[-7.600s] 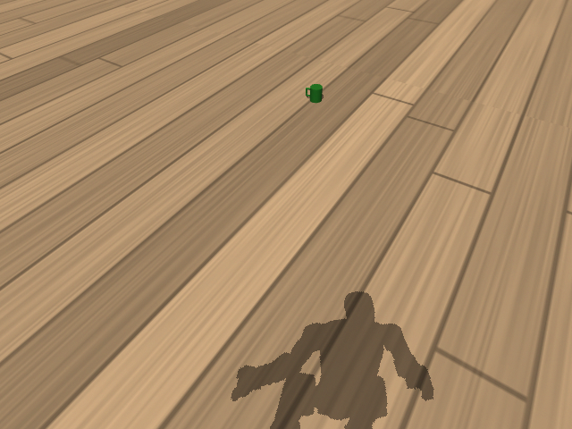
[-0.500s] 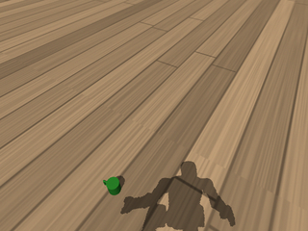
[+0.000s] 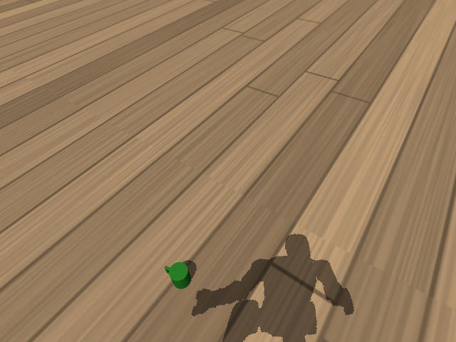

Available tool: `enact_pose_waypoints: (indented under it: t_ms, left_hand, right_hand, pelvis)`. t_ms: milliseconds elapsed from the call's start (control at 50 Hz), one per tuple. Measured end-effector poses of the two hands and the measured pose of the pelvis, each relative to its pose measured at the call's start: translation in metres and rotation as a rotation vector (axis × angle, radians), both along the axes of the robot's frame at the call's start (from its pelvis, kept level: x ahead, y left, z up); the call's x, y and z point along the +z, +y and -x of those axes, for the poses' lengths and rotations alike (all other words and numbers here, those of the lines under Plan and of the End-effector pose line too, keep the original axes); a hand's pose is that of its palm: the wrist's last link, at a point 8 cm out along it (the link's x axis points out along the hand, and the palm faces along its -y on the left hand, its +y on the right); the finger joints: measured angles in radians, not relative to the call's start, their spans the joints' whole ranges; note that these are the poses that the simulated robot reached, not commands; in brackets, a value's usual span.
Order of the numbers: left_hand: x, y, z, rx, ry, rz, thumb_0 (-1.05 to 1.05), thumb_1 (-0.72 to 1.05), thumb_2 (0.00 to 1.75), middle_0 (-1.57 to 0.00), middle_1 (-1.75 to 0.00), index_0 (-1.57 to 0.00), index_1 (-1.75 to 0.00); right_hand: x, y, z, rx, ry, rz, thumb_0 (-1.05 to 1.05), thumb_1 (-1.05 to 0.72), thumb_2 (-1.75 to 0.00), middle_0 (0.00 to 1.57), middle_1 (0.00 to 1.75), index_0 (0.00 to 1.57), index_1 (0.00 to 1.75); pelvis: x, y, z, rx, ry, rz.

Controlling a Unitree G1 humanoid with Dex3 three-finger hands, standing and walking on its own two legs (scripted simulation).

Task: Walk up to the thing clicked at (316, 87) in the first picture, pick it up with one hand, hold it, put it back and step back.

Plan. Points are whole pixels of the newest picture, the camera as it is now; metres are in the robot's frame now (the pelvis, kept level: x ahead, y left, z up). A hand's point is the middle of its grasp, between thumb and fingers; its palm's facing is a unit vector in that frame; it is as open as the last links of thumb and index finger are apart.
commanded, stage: walk up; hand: left
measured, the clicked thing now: (176, 274) +0.52 +0.30 -0.73
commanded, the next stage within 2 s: none
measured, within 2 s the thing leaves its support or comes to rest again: neither
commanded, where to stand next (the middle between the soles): +0.07 +0.00 m, yaw -2 degrees
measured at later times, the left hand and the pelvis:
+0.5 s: hand out of the picture +0.09 +0.25 -0.15, palm faces -0.01 -0.94 -0.33, open 7.3 cm; pelvis +0.00 +0.00 +0.00, yaw -1 degrees
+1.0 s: hand out of the picture +0.09 +0.26 -0.16, palm faces -0.01 -0.93 -0.37, open 7.3 cm; pelvis +0.03 -0.01 -0.01, yaw +0 degrees
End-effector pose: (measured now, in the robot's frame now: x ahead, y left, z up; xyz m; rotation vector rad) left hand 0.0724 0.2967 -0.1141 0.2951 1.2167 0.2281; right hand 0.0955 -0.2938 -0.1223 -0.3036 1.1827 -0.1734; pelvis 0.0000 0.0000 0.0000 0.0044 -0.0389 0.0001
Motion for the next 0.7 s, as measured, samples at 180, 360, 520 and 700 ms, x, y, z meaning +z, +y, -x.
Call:
enact_pose_waypoints:
  t_ms: [180, 360, 520, 700]
  left_hand:
    - [-0.001, -0.004, -0.009, -0.021, -0.016, 0.01, 0.0, 0.91, 0.9, -0.2, -0.3, -0.21, -0.3]
    - [-0.002, -0.003, -0.01, -0.029, -0.013, 0.012, 0.0, 0.91, 0.9, -0.2, -0.3, -0.21, -0.3]
    - [-0.003, -0.001, -0.007, -0.027, -0.007, 0.013, 0.0, 0.91, 0.9, -0.2, -0.3, -0.21, -0.3]
    - [-0.003, 0.001, -0.002, -0.019, 0.007, 0.011, 0.0, 0.91, 0.9, -0.2, -0.3, -0.21, -0.3]
  right_hand:
    - [0.002, -0.006, 0.016, -0.021, 0.027, 0.013, 0.0, -0.9, -0.9, 0.21, 0.3, 0.2, 0.3]
    - [0.001, -0.007, 0.038, -0.04, 0.066, 0.021, 0.0, -0.9, -0.9, 0.21, 0.3, 0.2, 0.29]
    - [-0.001, -0.003, 0.048, -0.042, 0.083, 0.016, 0.0, -0.9, -0.9, 0.21, 0.3, 0.2, 0.29]
    - [-0.003, 0.0, 0.044, -0.038, 0.077, 0.008, 0.0, -0.9, -0.9, 0.21, 0.3, 0.2, 0.3]
  pelvis:
    - [0.001, -0.001, 0.001, -0.003, -0.003, 0.001]
    - [0.001, 0.0, 0.003, -0.007, -0.005, 0.001]
    - [0.0, 0.002, 0.004, -0.01, -0.005, 0.0]
    - [0.0, 0.003, 0.003, -0.009, -0.004, 0.0]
